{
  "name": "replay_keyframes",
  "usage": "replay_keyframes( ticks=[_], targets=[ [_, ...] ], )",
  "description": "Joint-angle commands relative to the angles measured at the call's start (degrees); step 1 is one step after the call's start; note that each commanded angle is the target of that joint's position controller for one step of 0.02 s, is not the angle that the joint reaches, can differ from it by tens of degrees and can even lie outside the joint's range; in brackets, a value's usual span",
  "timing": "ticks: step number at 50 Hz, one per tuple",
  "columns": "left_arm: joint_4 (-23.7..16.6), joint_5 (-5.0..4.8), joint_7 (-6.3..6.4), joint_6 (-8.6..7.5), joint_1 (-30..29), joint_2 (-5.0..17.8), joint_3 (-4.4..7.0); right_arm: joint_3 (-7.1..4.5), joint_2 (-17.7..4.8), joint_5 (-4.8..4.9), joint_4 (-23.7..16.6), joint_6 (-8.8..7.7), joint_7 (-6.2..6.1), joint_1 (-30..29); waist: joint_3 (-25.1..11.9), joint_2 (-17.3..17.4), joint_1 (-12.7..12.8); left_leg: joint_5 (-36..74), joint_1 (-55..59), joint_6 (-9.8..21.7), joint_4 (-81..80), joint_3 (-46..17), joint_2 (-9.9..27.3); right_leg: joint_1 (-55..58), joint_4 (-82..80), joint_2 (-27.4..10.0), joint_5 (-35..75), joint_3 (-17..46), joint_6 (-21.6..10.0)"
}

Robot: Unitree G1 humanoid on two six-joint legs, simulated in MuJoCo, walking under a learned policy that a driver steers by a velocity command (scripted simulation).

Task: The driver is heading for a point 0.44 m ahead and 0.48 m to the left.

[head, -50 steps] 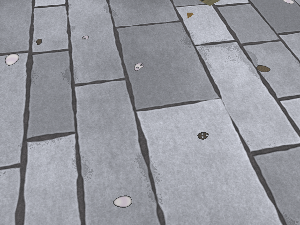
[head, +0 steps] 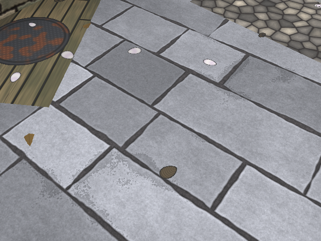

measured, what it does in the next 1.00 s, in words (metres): walks ahead, turning left: left foot, then right foot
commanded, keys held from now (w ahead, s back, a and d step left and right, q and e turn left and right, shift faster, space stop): w+shift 0.06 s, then w+q+shift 0.76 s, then q+shift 0.18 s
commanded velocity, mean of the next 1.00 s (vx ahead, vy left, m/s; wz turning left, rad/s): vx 0.94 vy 0.00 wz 0.66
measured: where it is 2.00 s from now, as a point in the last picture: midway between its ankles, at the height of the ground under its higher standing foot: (75, 112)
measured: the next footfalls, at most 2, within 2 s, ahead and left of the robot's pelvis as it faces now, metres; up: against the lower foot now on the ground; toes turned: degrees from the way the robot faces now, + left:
left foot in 0.18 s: +0.41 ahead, +0.13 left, +0.00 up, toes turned +5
right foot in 0.60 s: +0.83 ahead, -0.02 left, +0.00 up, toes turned +24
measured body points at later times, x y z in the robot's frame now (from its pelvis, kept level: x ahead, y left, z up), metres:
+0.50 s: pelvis +0.49 +0.07 +0.00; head +0.52 +0.06 +0.45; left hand +0.71 +0.32 -0.04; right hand +0.49 -0.22 -0.13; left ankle +0.38 +0.12 -0.74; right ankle +0.72 -0.06 -0.68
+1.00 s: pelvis +0.92 +0.19 -0.03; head +0.95 +0.21 +0.42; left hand +0.69 +0.37 -0.15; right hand +1.28 +0.20 -0.07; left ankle +1.03 +0.33 -0.72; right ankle +0.81 -0.04 -0.71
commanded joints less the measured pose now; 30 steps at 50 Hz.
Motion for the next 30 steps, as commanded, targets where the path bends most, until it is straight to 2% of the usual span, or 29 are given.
replay_keyframes(
  ticks=[1, 2, 3, 4, 6, 7, 8, 9, 10, 11, 12, 13, 14, 15, 16, 18, 19, 20, 22, 24, 26, 27, 28, 29, 30],
  targets=[
    [-4.14, -1.07, -0.54, -2.91, -4.75, 6.09, 1.18, 0.1, -2.23, 0.69, -4.92, -0.77, 1.18, -6.42, 7.12, -1.51, -1.29, 16.05, 10.08, 1.02, -15.56, 3.76, -1.75, -16.03, -15.11, -12.53, 21.07, 6.75, -5.87],
    [-3.44, -1.49, -0.57, -3.36, -3.43, 6.8, 1.26, 0.08, -2.31, 1.15, -5.11, -0.95, 1.43, -7.88, 6.94, -1.35, -0.56, 21.43, 13.68, 2.04, -18.59, 4.54, -2.94, -15.13, -17.55, -13.94, 24.22, 6.73, -5.4],
    [-2.7, -1.52, -0.51, -3.55, -2.55, 7.67, 1.39, -0.14, -2.95, 1.39, -5.15, -1.03, 1.4, -8.62, 6.95, -1.21, -0.35, 24.13, 14.69, 2.98, -21.2, 4.62, -3.84, -11.57, -18.43, -15.17, 27.9, 6.29, -4.74],
    [-1.84, -1.27, -0.39, -3.49, -1.78, 8.47, 1.48, -0.38, -3.69, 1.47, -4.74, -1.03, 1.24, -8.69, 6.34, -0.75, -0.19, 23.9, 13.8, 4.04, -23.46, 5.94, -5.22, -5.47, -17.78, -15.48, 34.43, 4.21, -3.81],
    [-0.85, 0.03, 0.21, -2.94, -0.53, 10.81, 1.82, -1.12, -5.57, 0.99, -3.82, -1.07, 0.74, -7.06, 2.21, -2.9, -1.23, 16.19, 15.46, 6.02, -24.22, 8.7, -10.02, 5.31, -10.15, -17.06, 58.14, 0.74, -1.49],
    [-0.48, 1.16, 0.79, -2.25, -0.19, 11.86, 2.0, -1.72, -6.91, 0.91, -2.93, -0.96, 0.35, -3.89, -1.11, -5.02, -3.15, 10.61, 18.55, 6.95, -23.37, 9.5, -12.83, 8.76, -2.78, -18.31, 69.59, -0.68, -0.29],
    [-0.38, 2.41, 1.49, -1.26, -0.98, 12.47, 2.18, -2.58, -8.6, 1.11, -0.53, -0.77, -0.14, 4.32, -5.38, -6.94, -7.19, 5.73, 25.75, 7.99, -22.11, 9.38, -15.13, 9.31, 8.68, -19.25, 76.59, -1.97, 0.63],
    [-0.95, 3.24, 2.1, -0.22, -3.72, 12.62, 2.21, -3.68, -10.28, 1.17, 3.46, -0.47, -0.74, 16.77, -10.41, -6.69, -13.67, 2.92, 37.36, 9.27, -23.36, 9.29, -15.67, 5.19, 25.58, -18.48, 75.56, -4.35, 1.69],
    [-2.27, 3.42, 2.26, -0.28, -5.2, 10.48, 1.52, -5.33, -14.22, 0.82, 5.56, 0.07, -1.62, 26.75, -14.68, -3.87, -17.46, -8.31, 50.42, 11.94, -20.5, -0.01, -9.27, -7.22, 48.51, -15.31, 59.44, -5.11, 2.24],
    [-5.1, 0.02, 0.41, -1.8, -0.04, 3.16, -0.01, -7.36, -20.38, 0.93, 6.53, 0.68, -1.61, 24.89, -20.2, 22.92, -9.07, -18.52, 66.57, 23.57, -31.88, -38.62, 6.12, -34.99, 75.4, -2.21, 0.38, -2.5, 7.56],
    [-6.36, 1.06, 0.54, -3.02, -3.77, 6.24, -0.55, -7.06, -16.48, 1.36, 4.34, 0.78, -0.71, 18.19, -20.39, 10.69, -9.26, -17.44, 66.3, 24.74, -39.97, -50.17, 6.95, -43.5, 77.87, -4.25, -3.37, 5.5, 5.77],
    [-8.06, 1.16, 0.5, -3.67, -10.0, 6.62, -0.88, -6.58, -14.14, 1.48, 4.15, 0.34, -0.82, 15.18, -12.65, 2.75, -8.53, -14.33, 58.96, 23.15, -39.73, -42.15, 6.24, -45.62, 74.33, -8.66, -0.27, 7.72, 5.54],
    [-9.07, 1.74, 0.33, -4.11, -11.99, 6.04, -1.47, -5.9, -10.74, 1.51, 5.66, 0.23, -0.86, 15.09, -6.88, -4.35, -6.26, -9.54, 48.55, 20.9, -41.22, -36.71, 4.24, -42.79, 67.2, -11.19, 0.87, 6.79, 5.13],
    [-10.94, 2.73, 0.13, -3.54, -14.9, 4.92, -1.78, -5.35, -9.15, 1.51, 6.63, -0.1, -1.34, 14.64, -2.84, -5.41, -4.28, -6.94, 40.25, 19.45, -41.98, -31.83, 1.47, -40.51, 62.11, -13.07, -0.52, 6.95, 5.78],
    [-11.76, 3.64, -0.12, -2.34, -14.98, 4.08, -2.19, -4.74, -8.17, 1.36, 7.2, -0.31, -1.65, 13.59, -0.16, -4.97, -1.72, -5.17, 33.26, 18.75, -43.02, -28.39, -0.95, -37.78, 59.29, -13.46, -1.98, 6.32, 6.76],
    [-13.45, 4.15, -0.39, -0.25, -15.42, 3.01, -2.83, -4.83, -9.22, 1.83, 7.07, -1.29, -1.5, 13.19, 2.32, -2.18, 0.5, -5.11, 25.04, 19.2, -45.51, -24.71, -3.46, -36.21, 51.31, -14.88, -5.43, 4.92, 8.6],
    [-15.35, 3.95, -0.6, 0.09, -18.78, 2.91, -3.27, -5.14, -10.21, 2.01, 6.45, -1.75, -1.39, 12.44, 4.13, -1.51, 0.43, -4.46, 20.37, 19.3, -47.84, -22.96, -4.51, -34.99, 45.09, -15.54, -2.97, 3.48, 9.5],
    [-17.15, 3.3, -0.98, 0.0, -22.52, 2.77, -3.67, -5.42, -10.68, 1.93, 5.74, -2.02, -1.39, 11.53, 5.59, -0.89, 0.06, -3.55, 15.86, 18.85, -49.73, -21.38, -5.71, -32.19, 38.22, -15.57, 2.06, 2.15, 10.37],
    [-18.96, 1.77, -1.85, -0.19, -27.65, 1.65, -4.43, -6.22, -11.58, 2.23, 4.63, -2.42, -1.09, 10.32, 5.83, 0.77, -1.56, -1.04, 10.67, 15.61, -51.43, -17.81, -8.96, -22.5, 24.43, -14.21, 14.3, 0.41, 11.19],
    [-18.91, 0.89, -1.84, -0.2, -28.63, 2.34, -4.05, -6.98, -12.81, 2.9, 4.52, -2.78, -0.48, 12.11, 3.42, 1.14, -3.51, 6.25, 14.42, 13.41, -50.96, -18.87, -7.94, -17.04, 19.5, -12.63, 23.54, 0.05, 11.02],
    [-19.03, 0.97, -1.23, -0.45, -28.88, 4.29, -3.31, -7.46, -13.24, 3.0, 4.56, -2.43, -0.66, 14.08, 1.67, 1.55, -4.6, 12.14, 23.54, 11.48, -46.31, -20.22, -6.97, -17.27, 14.96, -12.01, 22.22, 1.13, 10.52],
    [-18.63, 1.08, -0.83, -0.66, -27.47, 5.26, -2.82, -7.64, -13.65, 2.82, 4.59, -2.12, -1.02, 14.69, 0.18, 1.61, -4.1, 16.96, 27.51, 10.51, -42.17, -20.77, -6.56, -15.88, 13.32, -11.19, 18.77, 1.36, 10.22],
    [-17.41, 1.1, -0.22, -0.92, -23.15, 6.97, -1.88, -7.85, -14.63, 2.43, 4.59, -1.9, -1.21, 14.84, -3.32, 1.17, -2.02, 25.06, 30.19, 9.38, -34.59, -20.36, -6.93, -11.03, 12.76, -9.6, 12.82, 0.98, 9.6],
    [-15.15, 1.31, 0.54, -1.21, -14.4, 8.74, -0.76, -7.98, -15.58, 2.1, 4.54, -1.83, -1.1, 13.8, -8.69, -0.68, 3.07, 29.31, 29.34, 8.0, -22.07, -18.14, -9.42, -1.45, 12.72, -9.18, 8.27, -0.04, 8.94],
    [-13.31, 2.25, 1.76, -1.52, -2.74, 12.0, 0.71, -7.18, -12.93, 1.95, 3.53, -2.32, -0.96, 11.81, -15.05, -2.58, 8.73, 22.6, 21.11, 6.83, -5.15, -15.69, -11.95, 11.96, 14.31, -16.12, -1.71, 5.93, 7.4]
  ],
)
